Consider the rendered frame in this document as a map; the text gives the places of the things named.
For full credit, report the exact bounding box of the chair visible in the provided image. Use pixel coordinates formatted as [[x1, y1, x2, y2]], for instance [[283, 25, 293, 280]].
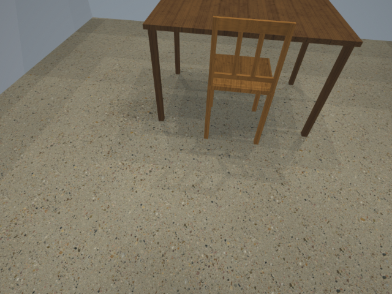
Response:
[[204, 16, 296, 145]]

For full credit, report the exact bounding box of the table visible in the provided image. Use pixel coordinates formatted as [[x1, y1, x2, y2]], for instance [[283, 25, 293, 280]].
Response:
[[143, 0, 363, 137]]

